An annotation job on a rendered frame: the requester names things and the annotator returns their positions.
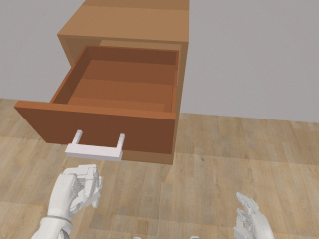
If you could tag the left robot hand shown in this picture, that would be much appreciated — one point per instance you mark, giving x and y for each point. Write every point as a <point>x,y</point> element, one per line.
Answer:
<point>82,181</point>

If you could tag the right robot hand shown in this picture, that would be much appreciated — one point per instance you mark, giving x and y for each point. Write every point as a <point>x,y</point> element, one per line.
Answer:
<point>256,224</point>

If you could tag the drawer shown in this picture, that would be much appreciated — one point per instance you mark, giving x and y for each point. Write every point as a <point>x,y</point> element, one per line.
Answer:
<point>110,91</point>

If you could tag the left robot forearm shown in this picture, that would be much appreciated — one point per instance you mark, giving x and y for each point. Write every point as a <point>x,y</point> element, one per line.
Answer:
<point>53,227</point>

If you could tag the handle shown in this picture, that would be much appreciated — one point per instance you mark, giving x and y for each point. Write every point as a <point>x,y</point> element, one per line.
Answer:
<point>95,152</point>

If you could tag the cabinet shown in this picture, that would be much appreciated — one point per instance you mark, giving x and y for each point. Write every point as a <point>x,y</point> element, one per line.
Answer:
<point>146,24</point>

